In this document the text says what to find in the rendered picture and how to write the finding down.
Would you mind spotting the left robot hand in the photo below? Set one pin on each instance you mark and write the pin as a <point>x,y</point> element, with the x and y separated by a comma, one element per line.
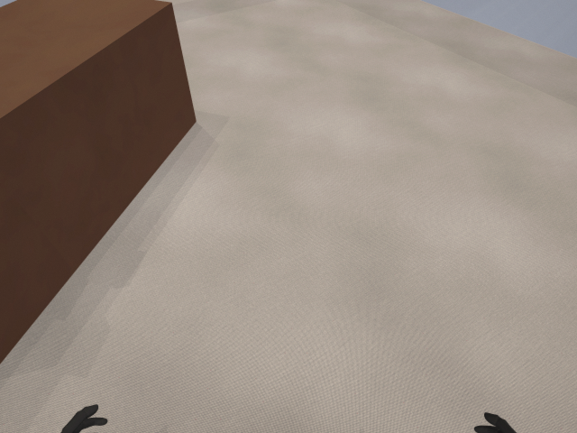
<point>82,420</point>

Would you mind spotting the pedestal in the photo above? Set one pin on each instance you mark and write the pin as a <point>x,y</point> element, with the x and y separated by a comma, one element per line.
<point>94,97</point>

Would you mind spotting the right robot hand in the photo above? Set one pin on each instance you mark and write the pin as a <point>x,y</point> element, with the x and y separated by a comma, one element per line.
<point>501,425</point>

